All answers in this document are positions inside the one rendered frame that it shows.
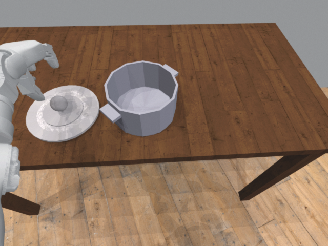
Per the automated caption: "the left robot upper arm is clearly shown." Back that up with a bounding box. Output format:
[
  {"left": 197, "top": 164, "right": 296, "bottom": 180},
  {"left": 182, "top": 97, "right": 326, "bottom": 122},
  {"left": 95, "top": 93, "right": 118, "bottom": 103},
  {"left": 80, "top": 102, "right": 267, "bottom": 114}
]
[{"left": 0, "top": 143, "right": 21, "bottom": 246}]

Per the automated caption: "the pot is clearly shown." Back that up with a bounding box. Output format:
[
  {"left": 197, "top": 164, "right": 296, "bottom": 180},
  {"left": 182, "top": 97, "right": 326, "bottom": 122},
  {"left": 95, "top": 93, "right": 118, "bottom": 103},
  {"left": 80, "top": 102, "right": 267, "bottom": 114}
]
[{"left": 99, "top": 60, "right": 178, "bottom": 137}]

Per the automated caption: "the table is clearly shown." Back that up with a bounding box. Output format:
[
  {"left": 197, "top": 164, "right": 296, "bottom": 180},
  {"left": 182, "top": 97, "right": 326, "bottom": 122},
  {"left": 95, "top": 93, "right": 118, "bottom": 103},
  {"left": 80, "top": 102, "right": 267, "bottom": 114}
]
[{"left": 0, "top": 23, "right": 328, "bottom": 215}]

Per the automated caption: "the robot left hand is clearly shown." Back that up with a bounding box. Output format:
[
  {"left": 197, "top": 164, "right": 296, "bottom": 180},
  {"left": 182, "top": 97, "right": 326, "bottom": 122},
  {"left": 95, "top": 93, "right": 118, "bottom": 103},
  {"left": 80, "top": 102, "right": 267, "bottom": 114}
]
[{"left": 0, "top": 40, "right": 59, "bottom": 101}]

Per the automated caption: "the knob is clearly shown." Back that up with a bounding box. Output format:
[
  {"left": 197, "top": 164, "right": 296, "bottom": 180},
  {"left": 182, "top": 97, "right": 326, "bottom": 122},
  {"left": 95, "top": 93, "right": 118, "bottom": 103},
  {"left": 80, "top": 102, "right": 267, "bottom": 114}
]
[{"left": 50, "top": 95, "right": 68, "bottom": 111}]

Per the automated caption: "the robot left forearm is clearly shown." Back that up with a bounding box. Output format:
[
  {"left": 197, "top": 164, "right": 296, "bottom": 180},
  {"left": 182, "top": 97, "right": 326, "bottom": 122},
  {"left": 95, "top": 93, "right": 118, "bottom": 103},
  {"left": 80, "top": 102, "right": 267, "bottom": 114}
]
[{"left": 0, "top": 47, "right": 27, "bottom": 145}]

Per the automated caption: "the lid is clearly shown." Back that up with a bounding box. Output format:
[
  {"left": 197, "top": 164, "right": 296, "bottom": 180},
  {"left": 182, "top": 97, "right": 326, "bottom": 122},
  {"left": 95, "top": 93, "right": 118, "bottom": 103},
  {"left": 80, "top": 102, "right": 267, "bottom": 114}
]
[{"left": 26, "top": 85, "right": 99, "bottom": 142}]

